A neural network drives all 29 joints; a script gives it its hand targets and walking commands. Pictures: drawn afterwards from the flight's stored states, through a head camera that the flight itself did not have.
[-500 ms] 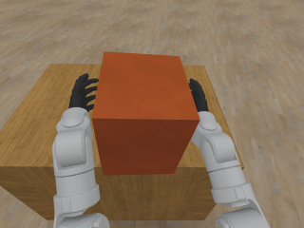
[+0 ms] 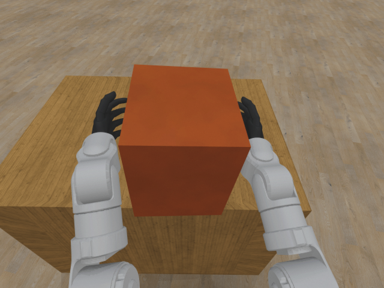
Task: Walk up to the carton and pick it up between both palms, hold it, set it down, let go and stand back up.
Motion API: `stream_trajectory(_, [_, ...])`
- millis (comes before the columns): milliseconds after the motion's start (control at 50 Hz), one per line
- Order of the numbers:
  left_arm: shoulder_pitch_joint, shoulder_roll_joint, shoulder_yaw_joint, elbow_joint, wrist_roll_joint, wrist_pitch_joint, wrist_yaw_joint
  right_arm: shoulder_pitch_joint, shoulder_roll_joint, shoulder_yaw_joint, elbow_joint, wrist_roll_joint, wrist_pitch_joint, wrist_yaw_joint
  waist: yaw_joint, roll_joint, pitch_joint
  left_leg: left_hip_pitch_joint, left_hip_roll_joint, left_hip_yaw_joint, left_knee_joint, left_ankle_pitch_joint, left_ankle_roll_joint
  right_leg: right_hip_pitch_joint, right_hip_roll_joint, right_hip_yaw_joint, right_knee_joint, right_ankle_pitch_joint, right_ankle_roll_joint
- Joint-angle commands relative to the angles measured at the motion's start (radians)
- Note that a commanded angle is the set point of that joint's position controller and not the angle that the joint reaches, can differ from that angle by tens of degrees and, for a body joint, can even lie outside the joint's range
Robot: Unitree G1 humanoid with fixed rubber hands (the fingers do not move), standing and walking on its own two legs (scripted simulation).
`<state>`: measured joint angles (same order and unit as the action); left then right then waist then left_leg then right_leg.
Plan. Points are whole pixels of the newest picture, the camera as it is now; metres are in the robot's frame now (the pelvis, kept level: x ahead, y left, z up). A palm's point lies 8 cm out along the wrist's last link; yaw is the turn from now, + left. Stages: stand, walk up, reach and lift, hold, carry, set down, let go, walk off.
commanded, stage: hold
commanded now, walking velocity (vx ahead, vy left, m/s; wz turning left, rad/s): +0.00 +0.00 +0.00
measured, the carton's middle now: (180, 143) +0.37 +0.00 +0.13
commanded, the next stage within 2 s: none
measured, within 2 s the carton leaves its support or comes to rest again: neither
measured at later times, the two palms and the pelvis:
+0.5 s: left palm (102, 135) +0.35 +0.14 +0.18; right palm (250, 138) +0.35 -0.14 +0.16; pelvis +0.00 +0.00 +0.00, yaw +0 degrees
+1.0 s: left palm (106, 136) +0.34 +0.13 +0.19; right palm (255, 139) +0.34 -0.15 +0.16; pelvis +0.00 +0.00 +0.00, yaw +0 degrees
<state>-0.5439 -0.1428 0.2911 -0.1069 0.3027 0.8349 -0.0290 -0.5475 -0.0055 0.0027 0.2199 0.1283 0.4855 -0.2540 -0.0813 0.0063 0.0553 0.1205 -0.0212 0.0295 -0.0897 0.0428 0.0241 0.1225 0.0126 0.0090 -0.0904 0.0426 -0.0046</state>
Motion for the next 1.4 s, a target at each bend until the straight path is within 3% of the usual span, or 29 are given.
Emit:
stream_trajectory(0, [-0.369, -0.418, -0.453, -0.175, -0.168, 0.007, -0.099, -0.576, 0.443, 0.405, -0.361, 0.119, -0.049, 0.054, -0.003, -0.001, -0.555, 0.209, 0.016, -0.044, 0.069, 0.467, -0.034, 0.219, 0.014, 0.012, 0.11, 0.503, 0.06])
stream_trajectory(80, [-0.295, -0.329, -0.4, -0.12, -0.135, 0.078, -0.129, -0.449, 0.357, 0.319, -0.268, 0.092, -0.006, 0.047, -0.027, -0.01, -0.277, 0.12, 0.018, -0.032, 0.039, 0.241, -0.034, 0.151, 0.005, 0.014, 0.065, 0.264, 0.059])
stream_trajectory(140, [-0.335, -0.303, -0.335, -0.067, -0.116, 0.087, -0.152, -0.485, 0.345, 0.266, -0.234, 0.09, -0.009, 0.038, -0.011, -0.005, -0.157, 0.049, 0.017, -0.011, 0.008, 0.089, -0.017, 0.135, -0.009, 0.01, 0.053, 0.149, 0.064])
stream_trajectory(180, [-0.412, -0.32, -0.358, -0.11, -0.133, 0.062, -0.158, -0.562, 0.376, 0.274, -0.272, 0.098, -0.02, 0.039, -0.007, 0.008, -0.223, 0.03, 0.026, -0.016, 0.001, 0.052, -0.007, 0.143, -0.01, 0.015, 0.064, 0.092, 0.062])
stream_trajectory(260, [-0.472, -0.399, -0.479, -0.245, -0.177, 0.019, -0.116, -0.66, 0.44, 0.384, -0.428, 0.146, -0.051, 0.052, 0.006, 0.022, -0.516, 0.16, 0.03, -0.027, 0.033, 0.218, -0.019, 0.13, -0.005, 0.002, 0.097, 0.214, 0.055])
stream_trajectory(280, [-0.463, -0.41, -0.491, -0.226, -0.183, 0.025, -0.106, -0.651, 0.433, 0.39, -0.426, 0.14, -0.047, 0.056, -0.001, 0.021, -0.528, 0.179, 0.036, -0.035, 0.037, 0.247, -0.02, 0.122, 0.003, 0.001, 0.097, 0.215, 0.049])
stream_trajectory(340, [-0.37, -0.37, -0.443, -0.152, -0.153, 0.048, -0.105, -0.543, 0.364, 0.344, -0.342, 0.11, -0.028, 0.067, -0.001, 0.027, -0.443, 0.197, 0.036, -0.03, 0.055, 0.242, -0.032, 0.092, 0.011, -0.003, 0.064, 0.177, 0.049])
stream_trajectory(360, [-0.334, -0.356, -0.398, -0.096, -0.134, 0.06, -0.113, -0.515, 0.342, 0.321, -0.297, 0.091, -0.017, 0.069, -0.004, -0.004, -0.371, 0.189, 0.04, -0.028, 0.047, 0.219, -0.031, 0.09, 0.009, -0.002, 0.052, 0.159, 0.052])
stream_trajectory(400, [-0.353, -0.311, -0.33, -0.041, -0.105, 0.068, -0.132, -0.497, 0.309, 0.262, -0.212, 0.061, -0.009, 0.066, -0.009, -0.022, -0.261, 0.128, 0.035, -0.009, 0.025, 0.071, -0.016, 0.083, 0.006, 0.0, 0.034, 0.046, 0.064])
stream_trajectory(420, [-0.372, -0.291, -0.294, -0.026, -0.091, 0.066, -0.137, -0.519, 0.328, 0.239, -0.181, 0.062, -0.012, 0.067, 0.019, -0.024, -0.201, 0.08, 0.036, -0.009, 0.008, 0.027, -0.008, 0.085, 0.0, 0.0, 0.035, 0.011, 0.065])
stream_trajectory(460, [-0.424, -0.295, -0.274, -0.016, -0.093, 0.054, -0.147, -0.545, 0.333, 0.207, -0.148, 0.046, -0.016, 0.072, 0.009, -0.025, -0.187, 0.045, 0.038, -0.009, -0.004, -0.023, -0.009, 0.089, -0.004, 0.007, 0.036, -0.037, 0.055])
stream_trajectory(500, [-0.43, -0.313, -0.283, -0.035, -0.101, 0.035, -0.143, -0.582, 0.363, 0.233, -0.193, 0.054, -0.031, 0.073, 0.027, -0.035, -0.242, 0.067, 0.035, -0.003, 0.0, 0.029, -0.002, 0.099, -0.009, 0.007, 0.04, 0.007, 0.063])
stream_trajectory(560, [-0.435, -0.361, -0.342, -0.104, -0.126, 0.019, -0.134, -0.639, 0.403, 0.302, -0.297, 0.09, -0.052, 0.064, 0.018, -0.013, -0.407, 0.152, 0.025, -0.011, 0.024, 0.201, -0.008, 0.141, 0.002, 0.009, 0.068, 0.193, 0.056])
stream_trajectory(640, [-0.381, -0.39, -0.453, -0.195, -0.168, 0.024, -0.113, -0.566, 0.416, 0.374, -0.358, 0.128, -0.047, 0.05, -0.009, 0.014, -0.514, 0.241, 0.022, -0.028, 0.066, 0.415, -0.032, 0.176, 0.01, 0.019, 0.087, 0.389, 0.052])
stream_trajectory(660, [-0.386, -0.372, -0.453, -0.215, -0.164, 0.033, -0.111, -0.551, 0.412, 0.371, -0.34, 0.134, -0.039, 0.05, -0.008, 0.026, -0.505, 0.232, 0.018, -0.03, 0.062, 0.416, -0.031, 0.178, 0.008, 0.024, 0.087, 0.394, 0.048])
stream_trajectory(700, [-0.349, -0.344, -0.419, -0.156, -0.15, 0.052, -0.122, -0.497, 0.381, 0.35, -0.293, 0.118, -0.024, 0.044, -0.025, 0.023, -0.385, 0.188, 0.017, -0.021, 0.045, 0.294, -0.034, 0.174, 0.002, 0.013, 0.064, 0.303, 0.058])
stream_trajectory(740, [-0.344, -0.314, -0.386, -0.121, -0.125, 0.067, -0.138, -0.46, 0.349, 0.296, -0.203, 0.094, -0.005, 0.037, -0.017, 0.008, -0.246, 0.131, 0.022, -0.023, 0.02, 0.173, -0.029, 0.139, 0.004, 0.018, 0.051, 0.191, 0.057])
stream_trajectory(800, [-0.415, -0.302, -0.341, -0.065, -0.122, 0.055, -0.151, -0.541, 0.342, 0.246, -0.214, 0.071, -0.018, 0.041, -0.017, -0.018, -0.195, 0.07, 0.027, -0.014, 0.003, 0.033, -0.014, 0.104, -0.005, 0.008, 0.043, 0.051, 0.06])
stream_trajectory(840, [-0.444, -0.345, -0.351, -0.088, -0.123, 0.025, -0.144, -0.595, 0.399, 0.276, -0.263, 0.09, -0.036, 0.044, 0.0, 0.004, -0.293, 0.089, 0.026, -0.008, 0.002, 0.036, 0.003, 0.119, -0.011, 0.007, 0.055, 0.081, 0.055])
stream_trajectory(900, [-0.447, -0.387, -0.407, -0.14, -0.154, 0.003, -0.119, -0.645, 0.439, 0.35, -0.363, 0.111, -0.05, 0.048, 0.015, -0.021, -0.446, 0.128, 0.031, -0.019, 0.012, 0.178, 0.009, 0.161, -0.005, 0.013, 0.093, 0.23, 0.057])
stream_trajectory(940, [-0.404, -0.378, -0.392, -0.13, -0.142, 0.011, -0.111, -0.578, 0.424, 0.368, -0.322, 0.113, -0.038, 0.049, 0.021, -0.03, -0.44, 0.151, 0.03, -0.018, 0.015, 0.207, 0.001, 0.173, -0.003, 0.009, 0.094, 0.261, 0.063])
stream_trajectory(1000, [-0.362, -0.319, -0.329, -0.045, -0.102, 0.039, -0.127, -0.496, 0.372, 0.306, -0.202, 0.081, -0.018, 0.051, 0.019, -0.034, -0.299, 0.11, 0.031, -0.011, 0.008, 0.112, -0.008, 0.153, 0.001, 0.015, 0.061, 0.149, 0.057])
stream_trajectory(1080, [-0.468, -0.33, -0.306, -0.009, -0.102, 0.014, -0.136, -0.606, 0.391, 0.27, -0.212, 0.068, -0.036, 0.059, 0.022, -0.029, -0.26, 0.054, 0.031, -0.003, 0.0, -0.014, 0.014, 0.08, -0.003, 0.008, 0.068, 0.005, 0.061])
stream_trajectory(1100, [-0.48, -0.341, -0.317, -0.024, -0.109, 0.003, -0.133, -0.622, 0.397, 0.267, -0.21, 0.071, -0.041, 0.058, 0.024, 0.007, -0.292, 0.058, 0.028, -0.003, 0.009, 0.008, 0.013, 0.082, -0.011, 0.023, 0.063, 0.017, 0.059])
stream_trajectory(1120, [-0.485, -0.353, -0.331, -0.035, -0.117, -0.003, -0.129, -0.614, 0.406, 0.269, -0.201, 0.065, -0.041, 0.057, 0.009, -0.001, -0.3, 0.07, 0.032, -0.006, 0.006, 0.02, 0.007, 0.092, -0.005, 0.009, 0.067, 0.032, 0.054])
stream_trajectory(1180, [-0.488, -0.387, -0.382, -0.117, -0.158, -0.02, -0.115, -0.638, 0.441, 0.327, -0.295, 0.1, -0.057, 0.059, 0.015, -0.004, -0.451, 0.132, 0.029, -0.014, 0.03, 0.163, 0.002, 0.127, -0.006, 0.013, 0.092, 0.193, 0.049])
stream_trajectory(1240, [-0.369, -0.393, -0.423, -0.119, -0.145, 0.006, -0.111, -0.546, 0.42, 0.344, -0.299, 0.099, -0.045, 0.049, -0.012, 0.021, -0.451, 0.206, 0.021, -0.027, 0.048, 0.302, -0.026, 0.139, 0.005, 0.013, 0.089, 0.321, 0.051])
stream_trajectory(1340, [-0.345, -0.331, -0.397, -0.136, -0.133, 0.056, -0.13, -0.45, 0.362, 0.295, -0.225, 0.087, -0.016, 0.041, -0.024, 0.024, -0.288, 0.158, 0.024, -0.016, 0.046, 0.272, -0.042, 0.13, 0.008, 0.011, 0.052, 0.248, 0.047])
stream_trajectory(1380, [-0.387, -0.319, -0.347, -0.118, -0.119, 0.068, -0.137, -0.494, 0.35, 0.271, -0.213, 0.085, -0.011, 0.045, -0.003, -0.006, -0.241, 0.137, 0.03, -0.016, 0.034, 0.207, -0.028, 0.116, 0.012, 0.001, 0.05, 0.17, 0.048])
